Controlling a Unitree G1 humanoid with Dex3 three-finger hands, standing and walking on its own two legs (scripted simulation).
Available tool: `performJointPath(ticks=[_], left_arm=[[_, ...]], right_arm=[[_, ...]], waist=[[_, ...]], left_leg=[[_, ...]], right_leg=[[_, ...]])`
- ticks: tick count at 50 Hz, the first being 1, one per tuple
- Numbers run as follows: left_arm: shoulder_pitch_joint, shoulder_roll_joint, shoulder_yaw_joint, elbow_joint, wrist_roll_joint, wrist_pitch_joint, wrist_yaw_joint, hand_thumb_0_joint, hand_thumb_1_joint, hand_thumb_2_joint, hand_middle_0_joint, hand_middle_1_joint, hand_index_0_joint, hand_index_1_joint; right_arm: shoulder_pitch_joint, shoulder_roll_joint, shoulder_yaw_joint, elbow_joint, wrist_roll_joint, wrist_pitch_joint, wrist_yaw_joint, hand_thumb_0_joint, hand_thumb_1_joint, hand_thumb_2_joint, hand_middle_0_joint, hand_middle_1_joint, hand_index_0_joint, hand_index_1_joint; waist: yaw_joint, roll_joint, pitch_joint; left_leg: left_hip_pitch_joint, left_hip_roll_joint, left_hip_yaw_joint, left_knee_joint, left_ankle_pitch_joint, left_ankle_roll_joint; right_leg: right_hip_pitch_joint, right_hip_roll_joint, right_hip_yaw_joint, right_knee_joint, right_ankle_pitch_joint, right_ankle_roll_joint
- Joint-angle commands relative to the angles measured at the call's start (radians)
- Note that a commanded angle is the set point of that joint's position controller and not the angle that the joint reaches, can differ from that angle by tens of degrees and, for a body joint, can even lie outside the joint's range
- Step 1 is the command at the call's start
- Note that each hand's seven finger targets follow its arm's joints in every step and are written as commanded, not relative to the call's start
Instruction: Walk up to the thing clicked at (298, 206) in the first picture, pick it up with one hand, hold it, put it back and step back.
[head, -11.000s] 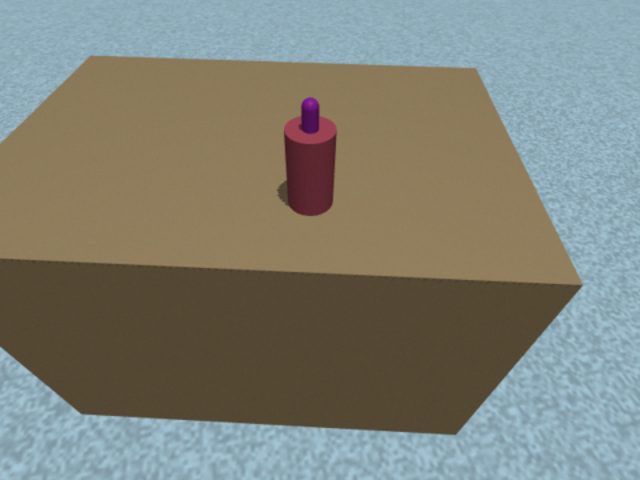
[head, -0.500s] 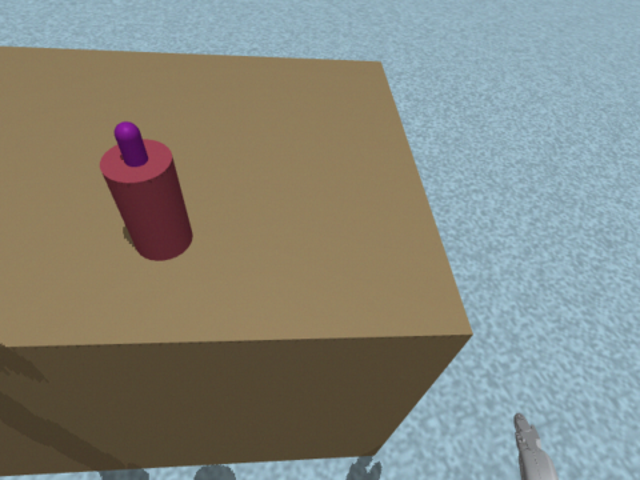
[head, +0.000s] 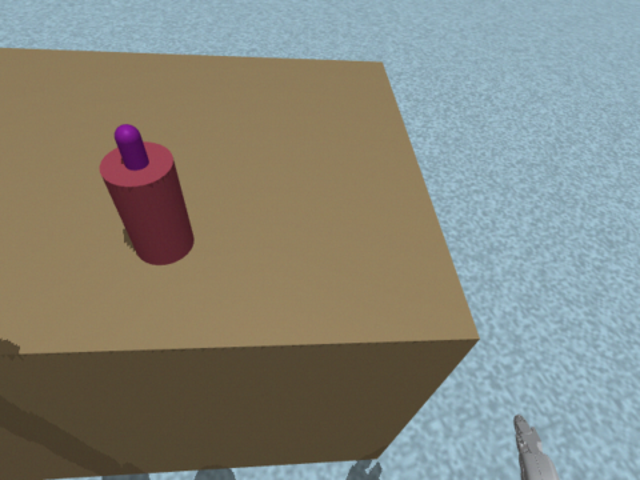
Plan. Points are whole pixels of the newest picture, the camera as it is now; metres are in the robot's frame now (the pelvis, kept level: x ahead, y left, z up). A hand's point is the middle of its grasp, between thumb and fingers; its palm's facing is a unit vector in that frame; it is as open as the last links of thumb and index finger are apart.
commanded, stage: go down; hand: left
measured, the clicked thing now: (147, 193) +0.49 +0.22 +0.09
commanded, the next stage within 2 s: approach in 0.12 s
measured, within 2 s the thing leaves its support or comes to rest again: neither
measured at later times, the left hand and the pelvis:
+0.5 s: hand out of the picture +0.36 +0.38 +0.12, palm faces +0.21 -0.98 +0.02, open 17.5 cm; pelvis -0.01 +0.00 -0.01, yaw +0 degrees
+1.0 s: hand (125, 246) +0.44 +0.25 +0.04, palm faces +0.20 -0.98 +0.04, open 17.7 cm; pelvis -0.02 -0.01 -0.04, yaw -2 degrees
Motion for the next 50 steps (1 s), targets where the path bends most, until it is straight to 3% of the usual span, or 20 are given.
performJointPath(ticks=[1, 7, 10, 11, 13, 14, 17, 22, 28, 29, 31, 34, 37, 38, 39, 41, 44, 46, 48, 50], left_arm=[[-0.328, 0.405, 0.045, -0.204, -0.029, -0.067, -0.006, 0.0, -0.522, 0.056, -0.045, -0.024, -0.043, -0.03], [-0.316, 0.406, 0.039, -0.163, -0.031, -0.075, -0.014, 0.0, -0.522, 0.046, -0.045, -0.029, -0.047, -0.03], [-0.359, 0.438, 0.053, -0.207, -0.03, -0.082, -0.017, 0.0, -0.556, 0.043, -0.05, -0.034, -0.052, -0.037], [-0.381, 0.442, 0.057, -0.232, -0.033, -0.085, -0.016, 0.0, -0.54, 0.123, -0.059, -0.068, -0.037, -0.096], [-0.37, 0.453, 0.072, -0.237, -0.03, -0.08, -0.006, 0.0, -0.471, 0.034, -0.044, -0.025, -0.035, -0.034], [-0.356, 0.422, 0.051, -0.216, -0.029, -0.073, -0.005, 0.0, -0.466, 0.041, -0.042, -0.024, -0.032, -0.035], [-0.317, 0.337, -0.006, -0.153, -0.027, -0.067, 0.0, 0.0, -0.481, 0.043, -0.041, -0.017, -0.027, -0.032], [-0.342, 0.24, -0.068, -0.114, -0.046, -0.098, 0.001, 0.0, -0.535, 0.045, -0.042, -0.027, -0.032, -0.04], [-0.394, 0.132, -0.108, -0.169, -0.06, -0.169, 0.064, 0.0, -0.566, 0.041, -0.043, -0.034, -0.039, -0.042], [-0.413, 0.132, -0.104, -0.19, -0.058, -0.182, 0.08, 0.0, -0.575, 0.041, -0.044, -0.036, -0.041, -0.043], [-0.421, 0.107, -0.108, -0.232, -0.055, -0.208, 0.11, 0.0, -0.611, 0.03, -0.055, -0.039, -0.053, -0.046], [-0.462, 0.057, -0.141, -0.279, -0.037, -0.241, 0.165, 0.0, -0.611, 0.036, -0.063, -0.039, -0.056, -0.05], [-0.471, 0.131, -0.085, -0.33, -0.017, -0.269, 0.239, 0.0, -0.581, 0.021, -0.06, -0.033, -0.06, -0.035], [-0.445, 0.091, -0.097, -0.316, -0.011, -0.27, 0.259, 0.0, -0.576, 0.025, -0.064, -0.036, -0.065, -0.039], [-0.425, 0.027, -0.148, -0.284, 0.008, -0.26, 0.275, 0.0, -0.56, 0.03, -0.067, -0.036, -0.066, -0.039], [-0.405, -0.053, -0.172, -0.281, 0.008, -0.25, 0.31, 0.0, -0.575, 0.022, -0.069, -0.026, -0.066, -0.032], [-0.405, -0.056, -0.156, -0.29, 0.0, -0.25, 0.346, 0.0, -0.611, 0.008, -0.075, -0.029, -0.075, -0.032], [-0.392, -0.054, -0.158, -0.298, 0.01, -0.25, 0.366, 0.0, -0.611, 0.007, -0.071, -0.032, -0.076, -0.031], [-0.371, -0.008, -0.105, -0.331, 0.014, -0.253, 0.393, 0.0, -0.603, 0.0, -0.068, -0.032, -0.078, -0.025], [-0.383, -0.113, -0.172, -0.338, 0.008, -0.252, 0.396, 0.0, -0.611, 0.0, -0.069, -0.032, -0.079, -0.026]], right_arm=[[-0.081, -0.194, -0.07, -0.132, 0.0, -0.052, -0.013, 0.0, 0.539, -0.053, 0.049, 0.05, 0.049, 0.05], [-0.022, -0.16, -0.042, -0.133, 0.0, -0.046, -0.008, 0.0, 0.541, -0.052, 0.049, 0.05, 0.049, 0.05], [-0.027, -0.201, -0.071, -0.157, -0.005, -0.051, -0.006, 0.0, 0.539, -0.051, 0.049, 0.05, 0.049, 0.05], [-0.029, -0.195, -0.065, -0.163, -0.005, -0.053, -0.003, 0.0, 0.542, -0.051, 0.049, 0.05, 0.049, 0.05], [-0.055, -0.186, -0.056, -0.197, -0.002, -0.055, -0.006, 0.0, 0.562, -0.045, 0.048, 0.051, 0.049, 0.051], [-0.043, -0.148, -0.025, -0.163, 0.0, -0.051, -0.001, 0.0, 0.56, -0.046, 0.048, 0.051, 0.049, 0.051], [-0.066, -0.139, -0.007, -0.2, 0.001, -0.056, -0.003, 0.0, 0.566, -0.045, 0.048, 0.051, 0.049, 0.051], [-0.055, -0.167, -0.028, -0.194, -0.004, -0.051, 0.0, 0.0, 0.575, -0.043, 0.048, 0.051, 0.049, 0.051], [0.005, -0.184, -0.059, -0.263, -0.007, -0.044, 0.021, 0.0, 0.58, -0.041, 0.049, 0.051, 0.049, 0.051], [0.035, -0.21, -0.087, -0.275, -0.007, -0.043, 0.024, 0.0, 0.575, -0.042, 0.049, 0.051, 0.049, 0.051], [0.042, -0.211, -0.084, -0.353, -0.012, -0.039, 0.039, 0.0, 0.569, -0.043, 0.049, 0.051, 0.049, 0.051], [0.08, -0.176, -0.071, -0.357, -0.016, -0.022, 0.064, 0.0, 0.554, -0.047, 0.049, 0.051, 0.049, 0.051], [0.087, -0.213, -0.115, -0.396, -0.025, -0.006, 0.084, 0.0, 0.554, -0.047, 0.048, 0.051, 0.049, 0.051], [0.079, -0.204, -0.109, -0.403, -0.027, 0.004, 0.094, 0.0, 0.556, -0.046, 0.048, 0.051, 0.049, 0.051], [0.086, -0.202, -0.121, -0.434, -0.029, 0.011, 0.097, 0.0, 0.556, -0.046, 0.048, 0.051, 0.049, 0.051], [0.048, -0.181, -0.109, -0.45, -0.03, 0.024, 0.113, 0.0, 0.55, -0.048, 0.048, 0.05, 0.048, 0.05], [0.054, -0.152, -0.09, -0.472, -0.024, 0.046, 0.127, 0.0, 0.542, -0.049, 0.048, 0.05, 0.049, 0.05], [0.049, -0.182, -0.118, -0.547, -0.021, 0.057, 0.126, 0.0, 0.544, -0.048, 0.049, 0.05, 0.049, 0.05], [0.072, -0.212, -0.14, -0.578, -0.023, 0.069, 0.126, 0.0, 0.544, -0.047, 0.049, 0.05, 0.049, 0.05], [0.117, -0.183, -0.126, -0.588, -0.019, 0.078, 0.13, 0.0, 0.538, -0.048, 0.049, 0.05, 0.049, 0.05]], waist=[[0.014, 0.19, -0.306], [0.003, 0.174, -0.281], [0.004, 0.231, -0.321], [0.009, 0.241, -0.331], [0.02, 0.229, -0.334], [0.022, 0.231, -0.302], [0.005, 0.158, -0.271], [-0.028, 0.147, -0.243], [-0.067, 0.133, -0.271], [-0.076, 0.153, -0.307], [-0.078, 0.167, -0.376], [-0.064, 0.228, -0.401], [-0.04, 0.28, -0.466], [-0.031, 0.274, -0.46], [-0.052, 0.263, -0.458], [-0.027, 0.266, -0.429], [-0.014, 0.224, -0.418], [-0.028, 0.156, -0.442], [-0.019, 0.129, -0.469], [-0.042, 0.105, -0.467]], left_leg=[[0.402, 0.026, -0.081, -0.022, 0.448, -0.023], [0.359, 0.006, -0.06, -0.006, 0.402, -0.004], [0.399, 0.018, -0.073, -0.007, 0.409, -0.017], [0.411, 0.021, -0.075, -0.008, 0.401, -0.019], [0.393, 0.014, -0.07, -0.008, 0.378, -0.017], [0.375, 0.013, -0.069, -0.013, 0.363, -0.016], [0.321, 0.011, -0.067, -0.015, 0.302, -0.007], [0.297, 0.017, -0.069, 0.006, 0.249, -0.006], [0.28, 0.02, -0.071, 0.078, 0.214, -0.003], [0.311, 0.028, -0.081, 0.094, 0.244, -0.009], [0.349, 0.039, -0.088, 0.13, 0.298, -0.017], [0.35, 0.05, -0.099, 0.167, 0.372, -0.033], [0.357, 0.051, -0.102, 0.206, 0.438, -0.041], [0.34, 0.052, -0.1, 0.208, 0.434, -0.044], [0.326, 0.052, -0.093, 0.217, 0.445, -0.04], [0.287, 0.061, -0.1, 0.212, 0.435, -0.047], [0.216, 0.059, -0.095, 0.218, 0.379, -0.038], [0.169, 0.049, -0.077, 0.224, 0.342, -0.021], [0.129, 0.041, -0.065, 0.236, 0.352, -0.013], [0.146, 0.042, -0.063, 0.245, 0.373, -0.007]], right_leg=[[-0.079, 0.021, -0.007, -0.031, 0.252, -0.038], [-0.067, 0.01, 0.004, -0.026, 0.276, -0.028], [-0.104, 0.014, -0.003, -0.014, 0.24, -0.037], [-0.103, 0.015, -0.005, -0.017, 0.228, -0.038], [-0.072, 0.012, -0.001, -0.02, 0.229, -0.036], [-0.079, 0.014, -0.001, -0.019, 0.222, -0.039], [-0.09, 0.016, -0.001, -0.017, 0.191, -0.036], [-0.169, 0.018, -0.003, 0.013, 0.154, -0.035], [-0.267, 0.016, -0.004, 0.074, 0.13, -0.03], [-0.295, 0.019, -0.009, 0.092, 0.135, -0.031], [-0.307, 0.019, -0.01, 0.118, 0.144, -0.029], [-0.347, 0.019, -0.008, 0.154, 0.137, -0.036], [-0.333, 0.016, -0.003, 0.189, 0.154, -0.038], [-0.332, 0.018, -0.003, 0.201, 0.155, -0.039], [-0.321, 0.019, 0.001, 0.207, 0.184, -0.039], [-0.342, 0.024, -0.004, 0.221, 0.156, -0.045], [-0.304, 0.029, -0.004, 0.236, 0.154, -0.045], [-0.235, 0.029, 0.006, 0.24, 0.202, -0.038], [-0.18, 0.024, 0.015, 0.257, 0.267, -0.03], [-0.204, 0.026, 0.018, 0.267, 0.293, -0.024]])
